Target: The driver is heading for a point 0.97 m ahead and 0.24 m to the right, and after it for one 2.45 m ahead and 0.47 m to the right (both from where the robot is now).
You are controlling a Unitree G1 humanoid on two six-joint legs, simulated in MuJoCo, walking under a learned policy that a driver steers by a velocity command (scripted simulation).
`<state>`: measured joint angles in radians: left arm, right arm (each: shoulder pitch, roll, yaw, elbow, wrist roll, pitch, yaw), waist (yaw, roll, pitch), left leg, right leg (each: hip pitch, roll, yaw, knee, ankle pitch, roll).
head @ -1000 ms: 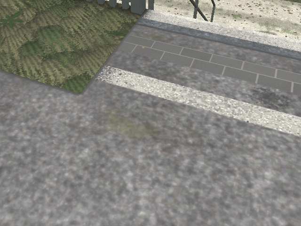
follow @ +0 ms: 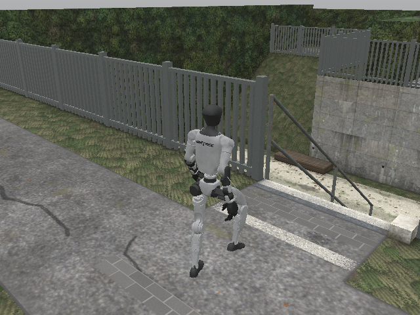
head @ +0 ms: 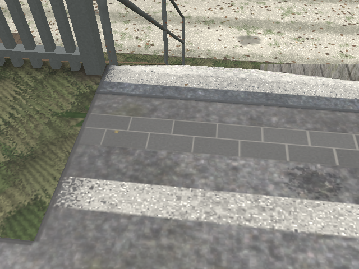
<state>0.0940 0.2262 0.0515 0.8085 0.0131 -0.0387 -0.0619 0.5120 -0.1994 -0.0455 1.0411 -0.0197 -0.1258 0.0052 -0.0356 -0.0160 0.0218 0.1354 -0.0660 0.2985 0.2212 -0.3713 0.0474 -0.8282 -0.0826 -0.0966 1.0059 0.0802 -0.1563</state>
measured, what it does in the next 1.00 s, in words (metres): walks ahead, turning right: right foot, then left foot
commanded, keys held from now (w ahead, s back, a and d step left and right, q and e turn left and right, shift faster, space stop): w+e+shift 0.44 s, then w+shift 0.42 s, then w+q+shift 0.14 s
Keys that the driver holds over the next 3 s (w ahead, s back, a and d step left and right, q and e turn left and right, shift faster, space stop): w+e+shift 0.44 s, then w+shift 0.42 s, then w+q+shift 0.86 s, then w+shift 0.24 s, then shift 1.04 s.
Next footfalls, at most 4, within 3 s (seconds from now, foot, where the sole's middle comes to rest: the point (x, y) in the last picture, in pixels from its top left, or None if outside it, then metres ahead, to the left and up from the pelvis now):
0.14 right None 0.31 -0.02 -0.77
0.56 left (179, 204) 0.76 0.01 -0.77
1.00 right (267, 158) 0.98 -0.39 -0.77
1.46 left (251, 92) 1.43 -0.40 -0.77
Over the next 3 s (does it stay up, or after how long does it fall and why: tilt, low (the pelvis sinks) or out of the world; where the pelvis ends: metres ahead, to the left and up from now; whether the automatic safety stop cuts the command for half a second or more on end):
stays up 1.95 -0.50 -0.37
